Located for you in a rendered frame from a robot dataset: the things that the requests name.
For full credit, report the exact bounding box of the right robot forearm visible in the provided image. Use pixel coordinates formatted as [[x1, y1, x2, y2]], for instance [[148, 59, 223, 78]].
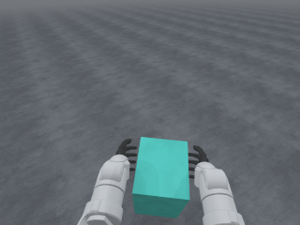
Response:
[[194, 161, 245, 225]]

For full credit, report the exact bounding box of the robot left hand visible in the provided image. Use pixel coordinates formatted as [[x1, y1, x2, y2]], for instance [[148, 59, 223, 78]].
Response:
[[115, 139, 137, 172]]

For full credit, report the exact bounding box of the robot right hand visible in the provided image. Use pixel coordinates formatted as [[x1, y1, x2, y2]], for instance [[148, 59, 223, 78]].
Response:
[[187, 145, 209, 179]]

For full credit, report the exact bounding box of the carton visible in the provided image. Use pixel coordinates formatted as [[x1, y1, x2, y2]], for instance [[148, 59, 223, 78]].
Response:
[[132, 137, 190, 218]]

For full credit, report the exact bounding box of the left robot forearm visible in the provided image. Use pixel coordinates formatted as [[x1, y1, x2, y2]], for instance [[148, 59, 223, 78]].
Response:
[[77, 155, 130, 225]]

